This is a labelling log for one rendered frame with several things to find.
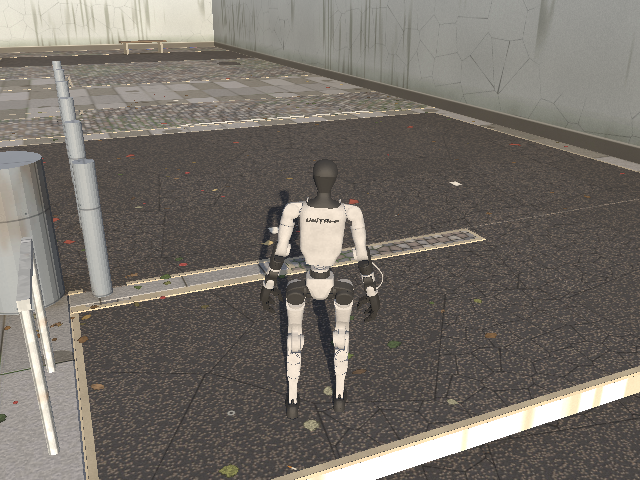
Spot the left robot thigh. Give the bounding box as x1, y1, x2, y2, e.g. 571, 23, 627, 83
286, 279, 306, 352

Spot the robot right forearm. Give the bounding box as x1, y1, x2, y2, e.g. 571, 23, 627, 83
358, 246, 378, 297

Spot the robot torso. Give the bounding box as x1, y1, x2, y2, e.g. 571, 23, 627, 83
299, 197, 346, 300

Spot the robot left forearm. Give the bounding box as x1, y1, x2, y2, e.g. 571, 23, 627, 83
263, 241, 285, 289

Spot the robot right upper arm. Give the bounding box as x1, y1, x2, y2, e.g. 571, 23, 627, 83
344, 204, 368, 261

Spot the robot right hand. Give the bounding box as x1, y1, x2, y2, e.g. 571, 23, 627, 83
357, 293, 380, 322

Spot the robot left hand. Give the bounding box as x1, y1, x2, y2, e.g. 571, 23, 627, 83
260, 286, 283, 313

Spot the robot left upper arm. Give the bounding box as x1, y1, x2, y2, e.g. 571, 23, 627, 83
275, 201, 303, 257

